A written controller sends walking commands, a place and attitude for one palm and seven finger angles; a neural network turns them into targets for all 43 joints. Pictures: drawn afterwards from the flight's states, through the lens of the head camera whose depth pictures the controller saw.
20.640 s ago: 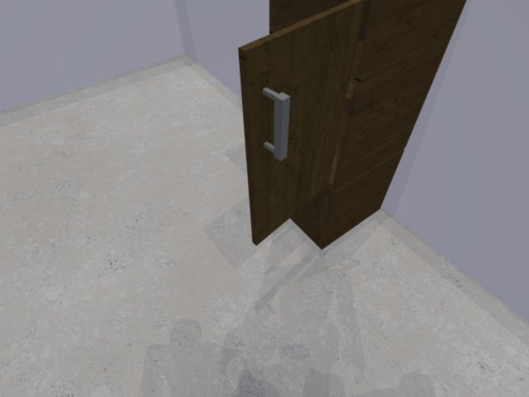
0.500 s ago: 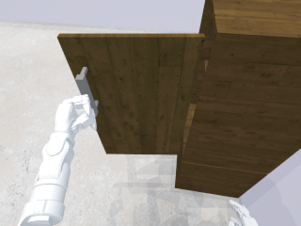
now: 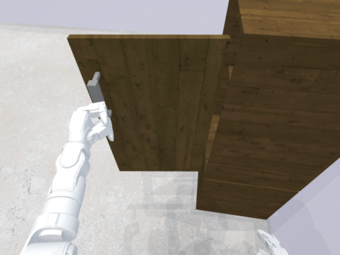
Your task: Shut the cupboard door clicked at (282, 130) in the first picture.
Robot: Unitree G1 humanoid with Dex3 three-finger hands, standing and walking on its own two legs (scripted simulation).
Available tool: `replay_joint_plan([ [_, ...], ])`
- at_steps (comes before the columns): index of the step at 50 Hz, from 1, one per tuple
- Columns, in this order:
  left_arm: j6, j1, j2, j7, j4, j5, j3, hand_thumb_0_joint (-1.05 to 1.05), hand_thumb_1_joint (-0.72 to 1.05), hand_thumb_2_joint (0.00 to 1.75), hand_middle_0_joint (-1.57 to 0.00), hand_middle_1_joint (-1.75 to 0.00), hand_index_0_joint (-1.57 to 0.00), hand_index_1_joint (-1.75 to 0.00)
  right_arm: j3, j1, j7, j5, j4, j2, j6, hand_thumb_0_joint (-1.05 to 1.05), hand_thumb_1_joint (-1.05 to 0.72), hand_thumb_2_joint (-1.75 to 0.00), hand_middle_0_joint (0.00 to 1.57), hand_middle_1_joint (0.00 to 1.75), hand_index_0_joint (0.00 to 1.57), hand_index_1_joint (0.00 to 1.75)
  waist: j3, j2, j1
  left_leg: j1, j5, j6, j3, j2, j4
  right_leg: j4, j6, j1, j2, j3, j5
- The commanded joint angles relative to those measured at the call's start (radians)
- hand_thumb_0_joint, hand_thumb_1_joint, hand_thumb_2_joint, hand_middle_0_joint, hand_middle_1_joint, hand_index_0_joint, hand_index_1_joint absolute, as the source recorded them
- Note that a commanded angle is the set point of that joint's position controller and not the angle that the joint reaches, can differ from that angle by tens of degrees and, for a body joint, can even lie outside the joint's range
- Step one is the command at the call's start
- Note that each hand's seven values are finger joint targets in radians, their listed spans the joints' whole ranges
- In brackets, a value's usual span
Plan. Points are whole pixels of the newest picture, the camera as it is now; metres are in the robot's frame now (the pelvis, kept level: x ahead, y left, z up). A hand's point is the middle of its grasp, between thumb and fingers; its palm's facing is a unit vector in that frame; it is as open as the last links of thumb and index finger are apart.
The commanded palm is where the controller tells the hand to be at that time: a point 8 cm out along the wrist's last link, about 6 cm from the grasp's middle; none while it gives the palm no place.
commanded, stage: push the door shut along its arc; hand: left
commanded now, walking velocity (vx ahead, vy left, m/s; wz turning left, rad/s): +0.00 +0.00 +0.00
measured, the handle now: (102, 101) +0.47 +0.20 +0.11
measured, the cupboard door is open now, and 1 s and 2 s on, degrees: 98 84 62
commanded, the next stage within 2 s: pull the fist back off the door in 1.80 s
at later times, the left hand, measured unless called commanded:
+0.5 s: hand (113, 109) +0.44 +0.16 +0.10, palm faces -0.10 -1.00 -0.03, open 3.2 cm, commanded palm +0.43 +0.20 +0.10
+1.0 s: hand (138, 89) +0.50 +0.10 +0.12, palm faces -0.25 -0.97 +0.01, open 3.1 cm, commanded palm +0.49 +0.17 +0.10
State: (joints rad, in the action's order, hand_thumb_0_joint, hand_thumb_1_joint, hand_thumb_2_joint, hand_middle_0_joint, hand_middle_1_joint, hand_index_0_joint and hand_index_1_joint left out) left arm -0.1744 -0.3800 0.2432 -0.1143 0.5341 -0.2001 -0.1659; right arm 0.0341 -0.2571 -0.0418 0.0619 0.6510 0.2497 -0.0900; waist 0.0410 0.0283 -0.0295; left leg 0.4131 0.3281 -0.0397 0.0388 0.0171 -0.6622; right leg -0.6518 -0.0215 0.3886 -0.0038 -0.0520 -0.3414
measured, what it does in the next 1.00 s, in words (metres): stands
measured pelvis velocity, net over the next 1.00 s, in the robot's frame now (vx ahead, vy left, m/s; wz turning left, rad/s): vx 0.00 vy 0.00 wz -0.02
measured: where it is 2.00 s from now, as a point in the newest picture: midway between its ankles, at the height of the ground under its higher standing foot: outside the picture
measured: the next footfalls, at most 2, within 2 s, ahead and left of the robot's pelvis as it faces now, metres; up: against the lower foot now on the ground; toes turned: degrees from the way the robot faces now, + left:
none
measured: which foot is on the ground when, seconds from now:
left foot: down 0.00-1.00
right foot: down 0.00-1.00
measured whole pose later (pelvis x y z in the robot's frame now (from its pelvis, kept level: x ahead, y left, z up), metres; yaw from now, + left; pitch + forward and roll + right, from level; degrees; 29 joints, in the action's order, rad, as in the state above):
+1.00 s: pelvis +0.00 +0.00 -0.01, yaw -1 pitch +14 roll -1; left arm -0.28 -0.97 0.42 -0.35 1.17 -0.15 -0.28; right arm 0.03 -0.38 -0.03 0.03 0.68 0.28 -0.05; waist 0.07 0.03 -0.18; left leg 0.65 0.37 -0.04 0.05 0.00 -0.77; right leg -0.75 -0.02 0.62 -0.02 -0.04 -0.37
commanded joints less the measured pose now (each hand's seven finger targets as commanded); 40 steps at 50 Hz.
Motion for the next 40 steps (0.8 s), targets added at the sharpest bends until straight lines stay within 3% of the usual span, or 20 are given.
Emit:
replay_joint_plan([
  [1, -0.072, -0.483, 0.191, -0.016, -0.177, -0.001, -0.044, 0.00, 0.90, 0.90, -1.30, -1.50, -1.30, -1.50, -0.053, 0.021, -0.012, -0.003, -0.125, 0.139, -0.044, 0.00, -0.90, -0.90, 0.20, 0.30, 0.20, 0.30, 0.256, -0.001, -0.024, -0.156, -0.169, 0.012, -0.059, -0.018, 0.081, 0.084, -0.004, -0.021, -0.004, 0.030, 0.205],
  [3, -0.089, -0.526, 0.263, -0.023, -0.134, -0.005, -0.096, 0.00, 0.90, 0.90, -1.30, -1.50, -1.30, -1.50, -0.053, 0.005, -0.020, -0.007, -0.113, 0.149, -0.037, 0.00, -0.90, -0.90, 0.20, 0.30, 0.20, 0.30, 0.263, -0.048, -0.031, -0.138, -0.170, 0.006, -0.060, -0.021, 0.074, 0.085, -0.001, -0.036, -0.006, 0.036, 0.210],
  [8, -0.114, -0.611, 0.264, -0.076, 0.011, -0.008, -0.084, 0.00, 0.90, 0.90, -1.30, -1.50, -1.30, -1.50, -0.053, -0.025, -0.020, -0.007, -0.098, 0.154, -0.030, 0.00, -0.90, -0.90, 0.20, 0.30, 0.20, 0.30, 0.270, -0.020, -0.047, -0.125, -0.183, 0.007, -0.057, -0.015, 0.056, 0.070, -0.003, -0.013, -0.006, 0.039, 0.232],
  [11, -0.124, -0.681, 0.256, -0.107, 0.053, -0.012, -0.068, 0.00, 0.90, 0.90, -1.30, -1.50, -1.30, -1.50, -0.057, -0.046, -0.017, -0.003, -0.089, 0.157, -0.028, 0.00, -0.90, -0.90, 0.20, 0.30, 0.20, 0.30, 0.301, 0.011, -0.059, -0.140, -0.210, 0.010, -0.061, -0.014, 0.044, 0.059, -0.006, 0.006, -0.007, 0.037, 0.259],
  [13, -0.132, -0.714, 0.264, -0.125, 0.081, -0.013, -0.065, 0.00, 0.90, 0.90, -1.30, -1.50, -1.30, -1.50, -0.063, -0.065, -0.016, -0.006, -0.083, 0.163, -0.027, 0.00, -0.90, -0.90, 0.20, 0.30, 0.20, 0.30, 0.322, -0.013, -0.070, -0.147, -0.223, 0.005, -0.066, -0.015, 0.034, 0.055, -0.003, 0.010, -0.009, 0.035, 0.268],
  [14, -0.135, -0.709, 0.283, -0.132, 0.090, -0.018, -0.085, 0.00, 0.90, 0.90, -1.30, -1.50, -1.30, -1.50, -0.064, -0.068, -0.016, -0.005, -0.084, 0.166, -0.026, 0.00, -0.90, -0.90, 0.20, 0.30, 0.20, 0.30, 0.335, -0.008, -0.063, -0.148, -0.238, 0.005, -0.064, -0.015, 0.031, 0.052, -0.004, 0.004, -0.008, 0.039, 0.287],
  [16, -0.147, -0.756, 0.262, -0.149, 0.094, -0.017, -0.057, 0.00, 0.90, 0.90, -1.30, -1.50, -1.30, -1.50, -0.066, -0.081, -0.014, -0.004, -0.078, 0.166, -0.024, 0.00, -0.90, -0.90, 0.20, 0.30, 0.20, 0.30, 0.364, 0.013, -0.075, -0.168, -0.271, 0.007, -0.066, -0.015, 0.023, 0.042, -0.006, 0.014, -0.009, 0.036, 0.314],
  [18, -0.147, -0.772, 0.259, -0.164, 0.149, -0.018, -0.046, 0.00, 0.90, 0.90, -1.30, -1.50, -1.30, -1.50, -0.067, -0.099, -0.015, -0.007, -0.071, 0.173, -0.018, 0.00, -0.90, -0.90, 0.20, 0.30, 0.20, 0.30, 0.337, -0.021, -0.088, -0.148, -0.257, 0.004, -0.070, -0.017, 0.016, 0.043, -0.004, 0.033, -0.012, 0.033, 0.296],
  [19, -0.153, -0.816, 0.268, -0.171, 0.155, -0.014, -0.043, 0.00, 0.90, 0.90, -1.30, -1.50, -1.30, -1.50, -0.066, -0.102, -0.015, -0.004, -0.064, 0.175, -0.016, 0.00, -0.90, -0.90, 0.20, 0.30, 0.20, 0.30, 0.327, -0.002, -0.097, -0.145, -0.248, 0.004, -0.071, -0.018, 0.016, 0.041, -0.004, 0.054, -0.013, 0.033, 0.289],
  [22, -0.167, -0.871, 0.222, -0.189, 0.189, -0.016, -0.002, 0.00, 0.90, 0.90, -1.30, -1.50, -1.30, -1.50, -0.070, -0.116, -0.011, -0.006, -0.054, 0.176, -0.019, 0.00, -0.90, -0.90, 0.20, 0.30, 0.20, 0.30, 0.331, 0.016, -0.112, -0.168, -0.240, 0.008, -0.080, -0.019, 0.010, 0.038, -0.005, 0.103, -0.017, 0.029, 0.258],
  [25, -0.176, -0.927, 0.244, -0.200, 0.221, -0.016, -0.015, 0.00, 0.90, 0.90, -1.30, -1.50, -1.30, -1.50, -0.071, -0.136, -0.013, -0.011, -0.039, 0.184, -0.018, 0.00, -0.90, -0.90, 0.20, 0.30, 0.20, 0.30, 0.356, 0.002, -0.124, -0.173, -0.235, 0.006, -0.090, -0.020, 0.004, 0.032, -0.005, 0.115, -0.019, 0.026, 0.247],
  [28, -0.175, -0.954, 0.305, -0.208, 0.288, -0.012, -0.059, 0.00, 0.90, 0.90, -1.30, -1.50, -1.30, -1.50, -0.071, -0.158, -0.017, -0.014, -0.024, 0.195, -0.010, 0.00, -0.90, -0.90, 0.20, 0.30, 0.20, 0.30, 0.346, -0.017, -0.128, -0.132, -0.222, 0.002, -0.091, -0.019, -0.002, 0.028, -0.006, 0.115, -0.018, 0.029, 0.238],
  [31, -0.183, -1.005, 0.277, -0.222, 0.300, 0.001, -0.026, 0.00, 0.90, 0.90, -1.30, -1.50, -1.30, -1.50, -0.068, -0.163, -0.010, -0.017, -0.024, 0.187, -0.015, 0.00, -0.90, -0.90, 0.20, 0.30, 0.20, 0.30, 0.363, 0.046, -0.138, -0.152, -0.240, 0.006, -0.093, -0.018, -0.013, 0.017, -0.007, 0.148, -0.018, 0.030, 0.243],
  [33, -0.188, -1.025, 0.300, -0.228, 0.315, 0.007, -0.038, 0.00, 0.90, 0.90, -1.30, -1.50, -1.30, -1.50, -0.070, -0.181, -0.010, -0.021, -0.017, 0.196, -0.010, 0.00, -0.90, -0.90, 0.20, 0.30, 0.20, 0.30, 0.377, 0.040, -0.145, -0.162, -0.255, 0.006, -0.104, -0.024, -0.022, 0.009, -0.009, 0.168, -0.020, 0.026, 0.239],
  [35, -0.193, -1.056, 0.270, -0.238, 0.308, 0.008, -0.012, 0.00, 0.90, 0.90, -1.30, -1.50, -1.30, -1.50, -0.071, -0.185, -0.006, -0.022, -0.019, 0.193, -0.013, 0.00, -0.90, -0.90, 0.20, 0.30, 0.20, 0.30, 0.408, 0.075, -0.149, -0.192, -0.281, 0.012, -0.113, -0.026, -0.028, 0.000, -0.011, 0.190, -0.024, 0.023, 0.245],
  [38, -0.187, -1.083, 0.265, -0.245, 0.348, 0.001, -0.015, 0.00, 0.90, 0.90, -1.30, -1.50, -1.30, -1.50, -0.074, -0.207, -0.006, -0.026, -0.008, 0.199, -0.010, 0.00, -0.90, -0.90, 0.20, 0.30, 0.20, 0.30, 0.411, 0.042, -0.164, -0.191, -0.299, 0.010, -0.121, -0.030, -0.040, -0.006, -0.010, 0.214, -0.028, 0.016, 0.247],
  [40, -0.180, -1.099, 0.303, -0.244, 0.358, 0.000, -0.054, 0.00, 0.90, 0.90, -1.30, -1.50, -1.30, -1.50, -0.076, -0.218, -0.003, -0.030, -0.007, 0.204, -0.007, 0.00, -0.90, -0.90, 0.20, 0.30, 0.20, 0.30, 0.433, 0.023, -0.160, -0.179, -0.300, 0.011, -0.120, -0.030, -0.042, -0.010, -0.008, 0.202, -0.029, 0.018, 0.256],
])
